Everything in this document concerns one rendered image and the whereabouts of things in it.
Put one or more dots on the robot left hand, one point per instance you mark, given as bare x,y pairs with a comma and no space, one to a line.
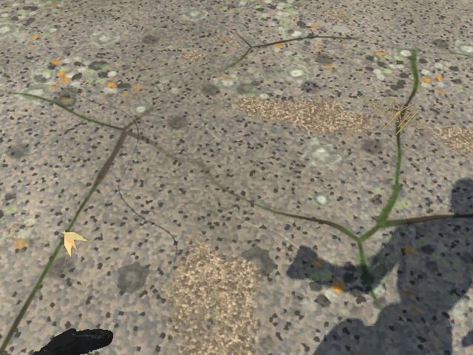
72,342

